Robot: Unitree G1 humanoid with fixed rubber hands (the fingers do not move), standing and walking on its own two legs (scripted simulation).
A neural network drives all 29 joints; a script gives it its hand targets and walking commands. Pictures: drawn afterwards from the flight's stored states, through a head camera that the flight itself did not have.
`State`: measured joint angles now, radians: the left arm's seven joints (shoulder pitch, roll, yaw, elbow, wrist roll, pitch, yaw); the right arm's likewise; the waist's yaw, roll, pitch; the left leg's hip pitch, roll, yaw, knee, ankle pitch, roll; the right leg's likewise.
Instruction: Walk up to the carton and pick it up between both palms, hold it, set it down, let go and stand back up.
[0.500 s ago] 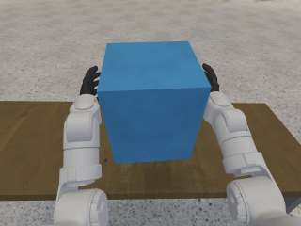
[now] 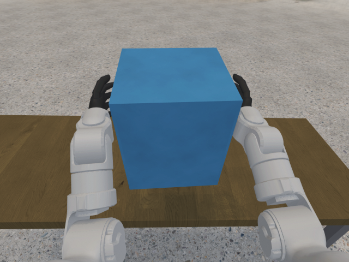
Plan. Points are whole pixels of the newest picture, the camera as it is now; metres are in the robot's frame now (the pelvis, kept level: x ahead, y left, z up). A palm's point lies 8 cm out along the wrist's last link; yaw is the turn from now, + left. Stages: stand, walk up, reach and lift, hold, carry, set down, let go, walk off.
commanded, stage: hold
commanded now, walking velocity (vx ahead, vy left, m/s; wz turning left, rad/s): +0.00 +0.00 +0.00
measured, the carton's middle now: (172, 120) +0.37 +0.00 +0.18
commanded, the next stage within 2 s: set down in 0.84 s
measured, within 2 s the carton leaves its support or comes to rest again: neither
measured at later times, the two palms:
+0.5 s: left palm (99, 110) +0.36 +0.15 +0.22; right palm (238, 104) +0.37 -0.15 +0.23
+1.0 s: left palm (104, 111) +0.37 +0.14 +0.22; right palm (239, 107) +0.37 -0.16 +0.21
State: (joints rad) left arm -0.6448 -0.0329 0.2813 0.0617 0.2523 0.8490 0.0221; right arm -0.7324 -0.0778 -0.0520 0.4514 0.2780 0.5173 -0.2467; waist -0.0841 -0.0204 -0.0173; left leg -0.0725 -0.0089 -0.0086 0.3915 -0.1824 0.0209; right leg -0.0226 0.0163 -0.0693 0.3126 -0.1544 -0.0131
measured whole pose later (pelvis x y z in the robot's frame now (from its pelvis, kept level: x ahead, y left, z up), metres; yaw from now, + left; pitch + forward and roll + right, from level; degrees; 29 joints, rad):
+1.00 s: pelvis +0.01 +0.00 +0.00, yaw -1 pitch -6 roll -1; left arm -0.66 -0.02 0.27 0.12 0.23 0.77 0.05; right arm -0.75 -0.10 -0.03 0.50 0.28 0.45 -0.24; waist -0.07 -0.02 -0.02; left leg -0.09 0.00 0.00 0.38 -0.18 0.02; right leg -0.04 0.03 -0.06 0.30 -0.15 -0.02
